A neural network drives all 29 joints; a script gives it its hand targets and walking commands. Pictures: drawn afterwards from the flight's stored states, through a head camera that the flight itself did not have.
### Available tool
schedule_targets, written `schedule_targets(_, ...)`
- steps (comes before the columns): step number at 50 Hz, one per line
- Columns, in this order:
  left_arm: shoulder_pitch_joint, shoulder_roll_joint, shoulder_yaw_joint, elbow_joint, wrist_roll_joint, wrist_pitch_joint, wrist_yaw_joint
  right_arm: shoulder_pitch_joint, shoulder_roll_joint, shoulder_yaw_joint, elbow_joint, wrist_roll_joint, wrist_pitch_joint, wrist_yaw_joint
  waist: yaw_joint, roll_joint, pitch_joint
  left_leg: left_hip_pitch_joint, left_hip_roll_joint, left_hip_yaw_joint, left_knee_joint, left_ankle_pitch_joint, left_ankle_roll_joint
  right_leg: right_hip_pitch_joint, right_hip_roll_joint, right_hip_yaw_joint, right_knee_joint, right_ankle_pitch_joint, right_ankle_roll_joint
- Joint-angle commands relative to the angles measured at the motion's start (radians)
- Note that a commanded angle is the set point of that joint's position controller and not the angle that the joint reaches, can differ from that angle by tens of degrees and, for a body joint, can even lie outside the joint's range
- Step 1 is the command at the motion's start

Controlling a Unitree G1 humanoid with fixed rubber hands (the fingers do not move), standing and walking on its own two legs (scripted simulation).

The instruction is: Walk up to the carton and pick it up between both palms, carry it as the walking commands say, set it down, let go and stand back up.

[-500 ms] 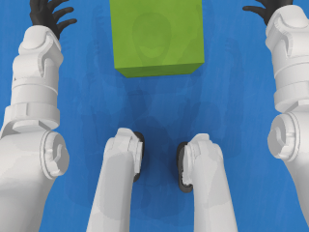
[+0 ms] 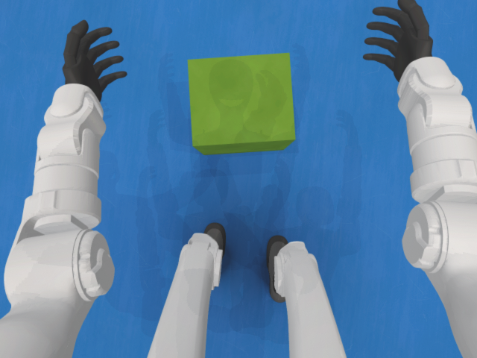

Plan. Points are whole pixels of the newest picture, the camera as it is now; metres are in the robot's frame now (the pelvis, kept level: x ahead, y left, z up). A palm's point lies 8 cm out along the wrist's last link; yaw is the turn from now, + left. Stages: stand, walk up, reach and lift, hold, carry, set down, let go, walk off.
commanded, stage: set down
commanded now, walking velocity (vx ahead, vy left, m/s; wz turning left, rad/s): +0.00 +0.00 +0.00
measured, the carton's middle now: (241, 110) +0.57 +0.04 -0.51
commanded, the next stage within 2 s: let go in 0.16 s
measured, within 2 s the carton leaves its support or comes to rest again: neither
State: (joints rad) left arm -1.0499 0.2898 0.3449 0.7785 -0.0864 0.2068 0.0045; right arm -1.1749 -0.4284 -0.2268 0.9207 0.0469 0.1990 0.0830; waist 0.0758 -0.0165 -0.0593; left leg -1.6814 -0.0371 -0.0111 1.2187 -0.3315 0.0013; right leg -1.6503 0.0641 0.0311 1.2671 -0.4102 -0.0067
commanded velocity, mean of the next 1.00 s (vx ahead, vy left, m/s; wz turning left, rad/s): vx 0.00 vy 0.00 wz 0.00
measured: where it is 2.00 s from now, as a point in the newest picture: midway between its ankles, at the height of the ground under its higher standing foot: (245, 273)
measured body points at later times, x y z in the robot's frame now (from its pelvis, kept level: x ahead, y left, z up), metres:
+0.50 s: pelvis +0.04 +0.01 +0.08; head +0.30 +0.01 +0.44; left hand +0.42 +0.26 -0.04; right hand +0.47 -0.20 -0.04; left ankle +0.09 +0.11 -0.59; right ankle +0.06 -0.11 -0.59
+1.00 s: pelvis +0.09 +0.00 +0.15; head +0.16 -0.01 +0.59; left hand +0.27 +0.24 +0.07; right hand +0.31 -0.23 +0.06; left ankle +0.09 +0.11 -0.59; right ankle +0.06 -0.11 -0.59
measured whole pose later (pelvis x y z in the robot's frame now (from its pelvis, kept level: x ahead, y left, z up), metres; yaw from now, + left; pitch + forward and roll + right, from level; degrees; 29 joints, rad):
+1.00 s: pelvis +0.09 +0.00 +0.15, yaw +1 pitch +8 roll +0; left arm 0.19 0.21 0.04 0.45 -0.03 0.02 -0.07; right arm 0.12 -0.21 -0.08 0.49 -0.01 0.02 0.04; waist 0.03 0.01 0.01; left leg -0.39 -0.05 -0.04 0.49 -0.24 0.01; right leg -0.35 0.03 0.05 0.52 -0.30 -0.02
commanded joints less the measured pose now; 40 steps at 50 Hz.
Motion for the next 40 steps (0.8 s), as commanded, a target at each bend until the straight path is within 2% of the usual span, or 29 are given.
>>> schedule_targets(1,-0.19,0.132,0.025,-0.111,0.019,-0.027,-0.003,-0.234,-0.13,-0.025,-0.113,-0.013,-0.027,0.003,0.02,-0.062,-1.008,0.718,-0.003,0.032,-0.122,0.383,-0.029,0.534,-0.008,-0.013,-0.195,0.314,0.026)
schedule_targets(7,-0.17,0.082,0.046,-0.032,0.073,-0.056,-0.02,-0.207,-0.086,-0.06,-0.022,-0.056,-0.054,0.017,0.013,-0.057,-0.811,0.712,0.01,0.022,-0.219,0.336,-0.029,0.508,-0.021,-0.006,-0.296,0.268,0.023)
schedule_targets(12,-0.088,0.08,0.065,-0.038,0.134,-0.069,-0.027,-0.139,-0.053,-0.089,-0.026,-0.104,-0.06,0.006,0.015,-0.053,-0.872,0.782,0.007,0.022,-0.232,0.388,-0.037,0.588,-0.022,-0.003,-0.305,0.342,0.022)
schedule_targets(14,-0.021,0.099,0.061,-0.073,0.152,-0.076,-0.038,-0.072,-0.043,-0.092,-0.076,-0.12,-0.061,-0.013,0.014,-0.049,-0.955,0.826,0.001,0.023,-0.231,0.448,-0.038,0.674,-0.019,0.001,-0.298,0.431,0.024)
schedule_targets(17,0.107,0.13,0.015,-0.174,0.141,-0.085,-0.056,0.073,-0.027,-0.072,-0.215,-0.127,-0.061,-0.05,0.01,-0.033,-1.137,0.961,-0.008,0.02,-0.242,0.581,-0.035,0.819,-0.015,0.002,-0.304,0.58,0.033)
schedule_targets(20,0.268,0.118,-0.043,-0.258,0.12,-0.086,-0.082,0.257,0.015,-0.038,-0.333,-0.12,-0.062,-0.083,-0.001,-0.021,-1.131,1.07,-0.008,0.003,-0.281,0.664,-0.028,0.875,-0.008,-0.005,-0.35,0.634,0.039)
schedule_targets(22,0.363,0.112,-0.066,-0.311,0.105,-0.092,-0.096,0.352,0.03,-0.015,-0.409,-0.111,-0.07,-0.091,-0.002,-0.016,-1.077,1.123,-0.003,-0.011,-0.318,0.686,-0.023,0.887,-0.007,-0.006,-0.391,0.618,0.038)
schedule_targets(25,0.439,0.095,-0.088,-0.336,0.084,-0.11,-0.109,0.435,0.05,-0.003,-0.453,-0.092,-0.088,-0.089,-0.015,-0.004,-0.918,1.162,0.006,-0.03,-0.373,0.634,-0.021,0.858,-0.009,-0.007,-0.456,0.505,0.037)
schedule_targets(31,0.659,0.035,-0.131,-0.272,0.064,-0.142,-0.12,0.669,0.095,0.03,-0.393,-0.076,-0.123,-0.061,-0.033,0.017,-0.588,1.191,0.022,-0.04,-0.491,0.412,-0.036,0.884,-0.023,-0.012,-0.563,0.302,0.027)
schedule_targets(34,0.782,0.025,-0.155,-0.276,0.067,-0.164,-0.109,0.794,0.118,0.046,-0.388,-0.079,-0.145,-0.056,-0.035,0.026,-0.519,1.248,0.025,-0.037,-0.536,0.383,-0.038,0.953,-0.026,-0.012,-0.604,0.29,0.019)
schedule_targets(40,1.019,0.026,-0.209,-0.361,0.064,-0.206,-0.083,1.026,0.131,0.071,-0.447,-0.084,-0.192,-0.058,-0.04,0.035,-0.426,1.426,0.018,-0.039,-0.615,0.458,-0.022,1.119,-0.018,-0.008,-0.699,0.331,0.013)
